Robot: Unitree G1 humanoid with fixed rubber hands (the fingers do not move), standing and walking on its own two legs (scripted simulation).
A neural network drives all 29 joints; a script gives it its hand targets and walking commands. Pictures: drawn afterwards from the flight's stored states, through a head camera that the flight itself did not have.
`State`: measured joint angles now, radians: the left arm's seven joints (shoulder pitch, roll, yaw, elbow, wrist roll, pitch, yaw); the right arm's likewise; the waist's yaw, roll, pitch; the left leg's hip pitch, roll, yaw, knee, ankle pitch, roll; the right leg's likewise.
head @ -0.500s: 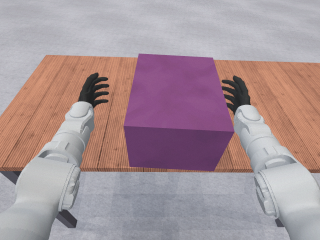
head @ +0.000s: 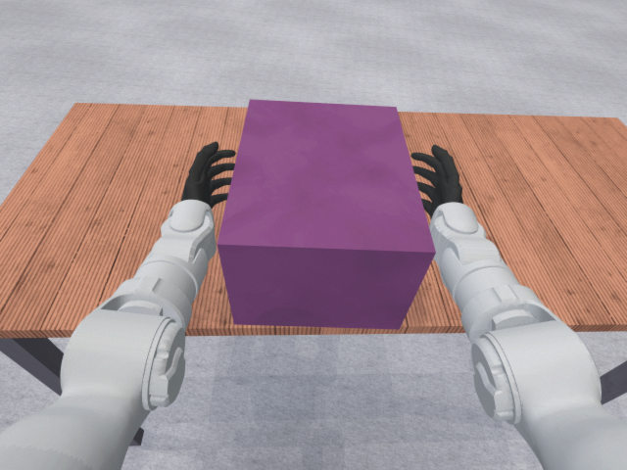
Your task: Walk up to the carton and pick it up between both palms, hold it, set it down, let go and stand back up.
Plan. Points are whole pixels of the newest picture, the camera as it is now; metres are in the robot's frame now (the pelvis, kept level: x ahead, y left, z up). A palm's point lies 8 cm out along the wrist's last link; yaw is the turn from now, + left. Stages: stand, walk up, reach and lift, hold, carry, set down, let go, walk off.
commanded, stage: reach and lift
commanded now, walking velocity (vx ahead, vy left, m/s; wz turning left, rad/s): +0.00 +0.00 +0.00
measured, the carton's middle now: (320, 208) +0.48 -0.01 +0.08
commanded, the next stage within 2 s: none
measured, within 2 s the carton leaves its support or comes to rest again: leaves its support in 1.94 s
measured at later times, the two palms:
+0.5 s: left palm (188, 200) +0.44 +0.17 +0.12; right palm (432, 205) +0.44 -0.15 +0.13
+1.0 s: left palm (174, 209) +0.42 +0.19 +0.12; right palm (427, 217) +0.42 -0.14 +0.13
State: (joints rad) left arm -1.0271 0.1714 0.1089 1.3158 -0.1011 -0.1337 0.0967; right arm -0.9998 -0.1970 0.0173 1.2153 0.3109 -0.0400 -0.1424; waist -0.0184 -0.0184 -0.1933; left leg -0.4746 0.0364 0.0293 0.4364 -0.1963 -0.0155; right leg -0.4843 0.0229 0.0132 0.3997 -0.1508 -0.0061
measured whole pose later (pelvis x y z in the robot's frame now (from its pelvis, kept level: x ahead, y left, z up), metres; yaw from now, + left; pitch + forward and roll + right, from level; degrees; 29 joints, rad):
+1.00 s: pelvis +0.02 +0.01 +0.01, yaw +1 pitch +0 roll +0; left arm -0.79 0.00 0.50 0.81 0.33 0.10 -0.07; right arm -0.76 0.06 -0.51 0.82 -0.30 -0.01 -0.01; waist -0.02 -0.04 0.01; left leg -0.12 0.01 0.03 0.31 -0.19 0.00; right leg -0.12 -0.01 -0.01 0.28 -0.16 0.02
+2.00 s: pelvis +0.01 +0.01 +0.01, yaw +3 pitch -2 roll -1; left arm -0.69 0.02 0.33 0.63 0.26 0.28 -0.01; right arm -0.68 0.01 -0.31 0.82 -0.11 -0.02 -0.08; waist -0.05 -0.03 0.00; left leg -0.09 0.01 0.02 0.31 -0.18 0.00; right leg -0.07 -0.02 -0.06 0.24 -0.13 0.01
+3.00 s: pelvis -0.01 +0.01 +0.01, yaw +4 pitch -8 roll -1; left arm -0.65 0.00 0.35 0.22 0.32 0.65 -0.06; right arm -0.76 -0.07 -0.09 0.67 0.15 0.24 -0.13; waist -0.10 -0.07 0.03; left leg 0.01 0.01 0.01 0.30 -0.16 0.00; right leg 0.03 -0.02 -0.08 0.24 -0.13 0.01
